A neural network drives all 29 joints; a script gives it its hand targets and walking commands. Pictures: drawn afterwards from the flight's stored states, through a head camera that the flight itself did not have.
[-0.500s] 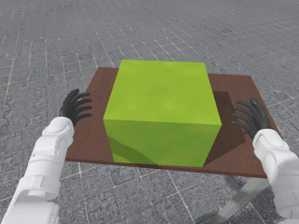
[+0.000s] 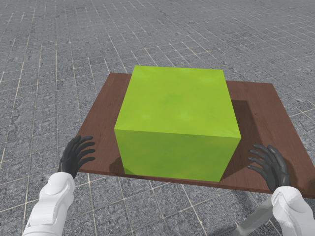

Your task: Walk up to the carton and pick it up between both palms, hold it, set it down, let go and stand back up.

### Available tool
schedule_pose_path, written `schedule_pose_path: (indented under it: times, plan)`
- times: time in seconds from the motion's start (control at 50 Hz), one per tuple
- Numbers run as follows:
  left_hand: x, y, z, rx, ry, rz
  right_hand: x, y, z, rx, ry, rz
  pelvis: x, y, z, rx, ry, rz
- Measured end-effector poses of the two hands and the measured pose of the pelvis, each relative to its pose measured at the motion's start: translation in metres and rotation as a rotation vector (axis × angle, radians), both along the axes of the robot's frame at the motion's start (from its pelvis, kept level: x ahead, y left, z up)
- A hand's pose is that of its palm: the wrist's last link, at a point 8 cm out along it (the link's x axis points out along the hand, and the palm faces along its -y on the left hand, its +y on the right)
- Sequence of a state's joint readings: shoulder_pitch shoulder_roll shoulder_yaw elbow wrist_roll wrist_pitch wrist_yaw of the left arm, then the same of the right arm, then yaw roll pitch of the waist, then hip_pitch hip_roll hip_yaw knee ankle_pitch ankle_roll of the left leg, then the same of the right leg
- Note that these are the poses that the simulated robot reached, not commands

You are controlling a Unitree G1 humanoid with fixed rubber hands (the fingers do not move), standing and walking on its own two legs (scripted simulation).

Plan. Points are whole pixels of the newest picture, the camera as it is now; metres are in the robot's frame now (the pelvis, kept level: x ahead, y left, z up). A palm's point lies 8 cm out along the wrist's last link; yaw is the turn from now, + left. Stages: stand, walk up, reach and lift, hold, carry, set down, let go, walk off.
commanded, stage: set down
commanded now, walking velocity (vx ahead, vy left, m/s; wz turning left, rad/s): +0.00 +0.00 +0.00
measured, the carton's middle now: (174, 120) +0.48 -0.01 +0.03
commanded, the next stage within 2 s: let go in 1.54 s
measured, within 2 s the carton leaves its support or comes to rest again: neither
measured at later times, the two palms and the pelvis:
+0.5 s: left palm (66, 209) +0.20 +0.25 +0.00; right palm (272, 213) +0.21 -0.23 +0.00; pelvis +0.00 +0.00 +0.00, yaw +1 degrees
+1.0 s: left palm (74, 223) +0.18 +0.24 -0.04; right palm (267, 235) +0.18 -0.23 -0.04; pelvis +0.01 +0.00 +0.00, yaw +0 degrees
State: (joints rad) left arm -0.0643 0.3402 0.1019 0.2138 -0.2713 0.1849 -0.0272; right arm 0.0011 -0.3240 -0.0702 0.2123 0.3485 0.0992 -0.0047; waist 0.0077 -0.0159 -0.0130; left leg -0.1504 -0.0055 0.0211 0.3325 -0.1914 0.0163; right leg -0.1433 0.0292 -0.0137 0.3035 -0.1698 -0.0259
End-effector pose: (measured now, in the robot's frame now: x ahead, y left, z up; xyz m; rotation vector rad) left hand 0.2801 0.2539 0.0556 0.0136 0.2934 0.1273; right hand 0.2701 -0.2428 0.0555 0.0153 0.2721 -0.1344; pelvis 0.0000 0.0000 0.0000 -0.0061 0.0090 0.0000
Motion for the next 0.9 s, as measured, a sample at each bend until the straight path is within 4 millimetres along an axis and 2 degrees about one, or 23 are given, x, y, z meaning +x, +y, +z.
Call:
schedule_pose_path:
  times: [0.24, 0.5, 0.64, 0.9]
  plan:
    - [-0.046, -0.001, -0.023, 0.011, 0.006, 0.007, -0.034, 0.004, -0.023, -0.006, 0.032, -0.004, 0.003, 0.001, 0.000, -0.001, -0.014, 0.006]
    - [-0.079, -0.002, -0.055, 0.027, 0.097, 0.004, -0.058, 0.011, -0.052, -0.021, 0.126, 0.000, 0.002, 0.000, -0.001, -0.002, -0.024, 0.012]
    - [-0.089, -0.003, -0.067, 0.037, 0.152, 0.009, -0.070, 0.014, -0.068, -0.042, 0.185, 0.008, 0.002, 0.000, -0.001, -0.001, -0.025, 0.011]
    - [-0.094, -0.011, -0.089, 0.057, 0.259, 0.004, -0.088, 0.016, -0.090, -0.074, 0.271, 0.025, 0.008, 0.000, 0.000, -0.001, -0.039, -0.001]
